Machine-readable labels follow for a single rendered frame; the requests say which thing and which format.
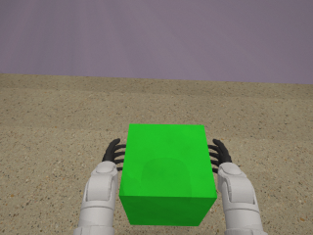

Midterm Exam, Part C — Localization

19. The carton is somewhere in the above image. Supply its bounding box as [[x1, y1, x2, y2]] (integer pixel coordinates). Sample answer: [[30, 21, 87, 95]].
[[118, 123, 218, 226]]

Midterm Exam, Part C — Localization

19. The robot left hand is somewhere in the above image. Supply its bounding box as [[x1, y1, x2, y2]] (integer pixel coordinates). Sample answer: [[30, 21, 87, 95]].
[[102, 138, 126, 171]]

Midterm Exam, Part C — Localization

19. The left robot forearm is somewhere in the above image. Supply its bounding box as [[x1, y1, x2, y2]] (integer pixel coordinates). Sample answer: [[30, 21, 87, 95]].
[[72, 161, 118, 235]]

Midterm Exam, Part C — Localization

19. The right robot forearm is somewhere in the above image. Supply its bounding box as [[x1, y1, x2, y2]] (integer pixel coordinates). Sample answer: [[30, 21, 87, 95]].
[[217, 162, 268, 235]]

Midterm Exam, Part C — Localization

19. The robot right hand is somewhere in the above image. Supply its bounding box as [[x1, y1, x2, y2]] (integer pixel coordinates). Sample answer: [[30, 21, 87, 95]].
[[207, 138, 233, 174]]

